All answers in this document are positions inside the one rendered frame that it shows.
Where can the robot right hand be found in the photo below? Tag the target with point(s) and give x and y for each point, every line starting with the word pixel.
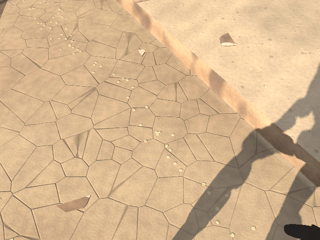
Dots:
pixel 303 232

